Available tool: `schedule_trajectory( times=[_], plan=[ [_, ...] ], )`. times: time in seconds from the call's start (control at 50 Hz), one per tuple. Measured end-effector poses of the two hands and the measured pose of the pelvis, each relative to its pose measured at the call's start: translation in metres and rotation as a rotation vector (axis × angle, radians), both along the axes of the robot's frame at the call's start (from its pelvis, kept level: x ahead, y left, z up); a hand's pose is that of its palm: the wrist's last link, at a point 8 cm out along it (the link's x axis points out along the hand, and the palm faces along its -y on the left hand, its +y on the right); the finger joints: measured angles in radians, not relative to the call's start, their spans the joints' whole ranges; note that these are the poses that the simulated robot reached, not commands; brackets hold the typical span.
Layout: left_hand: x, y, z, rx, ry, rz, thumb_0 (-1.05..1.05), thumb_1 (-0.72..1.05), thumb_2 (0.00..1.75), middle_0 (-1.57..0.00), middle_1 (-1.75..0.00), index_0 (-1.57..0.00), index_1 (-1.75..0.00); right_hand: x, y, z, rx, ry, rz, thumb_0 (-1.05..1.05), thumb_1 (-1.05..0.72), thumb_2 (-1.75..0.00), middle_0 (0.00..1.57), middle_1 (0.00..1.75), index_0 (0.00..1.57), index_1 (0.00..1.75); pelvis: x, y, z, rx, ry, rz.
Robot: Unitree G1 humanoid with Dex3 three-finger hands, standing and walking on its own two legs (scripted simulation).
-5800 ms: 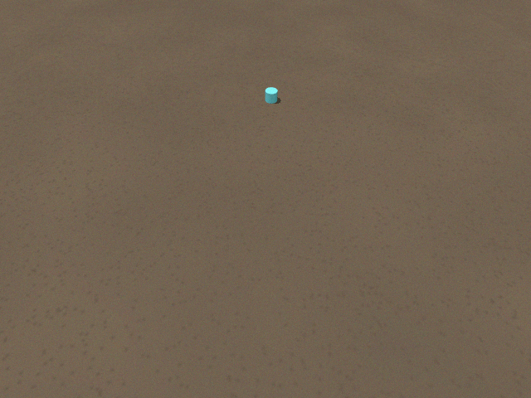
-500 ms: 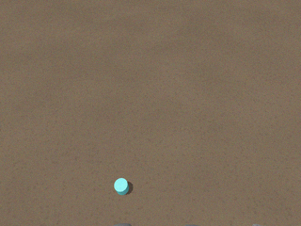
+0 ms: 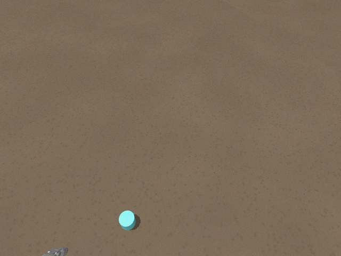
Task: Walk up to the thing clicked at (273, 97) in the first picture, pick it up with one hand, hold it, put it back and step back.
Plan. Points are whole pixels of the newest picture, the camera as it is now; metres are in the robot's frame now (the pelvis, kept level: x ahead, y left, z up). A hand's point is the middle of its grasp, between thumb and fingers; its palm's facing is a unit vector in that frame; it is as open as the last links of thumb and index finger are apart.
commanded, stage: walk up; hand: left
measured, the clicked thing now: (127, 220) +0.41 +0.22 -0.74
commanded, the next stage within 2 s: stand in 0.74 s
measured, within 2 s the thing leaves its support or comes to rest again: neither
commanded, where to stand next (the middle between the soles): +0.03 -0.01 m, yaw +0 degrees
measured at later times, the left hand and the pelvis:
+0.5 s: hand out of the picture +0.07 +0.25 -0.15, palm faces +0.01 -0.94 -0.33, open 7.4 cm; pelvis +0.00 +0.00 +0.00, yaw +1 degrees
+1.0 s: hand out of the picture +0.08 +0.25 -0.15, palm faces +0.00 -0.94 -0.34, open 7.4 cm; pelvis +0.00 +0.00 +0.00, yaw +1 degrees
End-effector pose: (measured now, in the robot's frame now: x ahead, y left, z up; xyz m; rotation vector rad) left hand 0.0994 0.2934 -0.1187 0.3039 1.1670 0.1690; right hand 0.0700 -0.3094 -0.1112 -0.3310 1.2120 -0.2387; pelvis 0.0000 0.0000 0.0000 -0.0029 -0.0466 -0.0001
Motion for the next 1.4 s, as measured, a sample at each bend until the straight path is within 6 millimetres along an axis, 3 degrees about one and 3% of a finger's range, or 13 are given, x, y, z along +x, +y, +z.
schedule_trajectory(
  times=[0.34,0.9,1.4],
  plan=[
    [-0.036,0.008,0.003,0.024,0.074,0.067,0.0,0.9,0.9,-0.2,-0.3,-0.2,-0.3,0.019,0.016,-0.008,0.049,-0.006,0.032,0.0,-0.9,-0.9,0.2,0.3,0.2,0.3,0.004,0.0,0.002,0.001,-0.007,0.012],
    [-0.022,0.001,0.003,0.015,0.048,0.047,0.0,0.9,0.9,-0.2,-0.3,-0.2,-0.3,0.01,0.01,-0.006,0.034,0.014,0.019,0.0,-0.9,-0.9,0.2,0.3,0.2,0.3,0.004,-0.002,0.003,0.002,-0.004,0.014],
    [-0.04,-0.002,0.002,0.019,0.078,0.048,0.0,0.9,0.9,-0.2,-0.3,-0.2,-0.3,0.0,0.004,-0.008,0.039,0.037,0.022,0.0,-0.9,-0.9,0.2,0.3,0.2,0.3,0.001,-0.007,0.003,0.002,0.002,0.017]
  ],
)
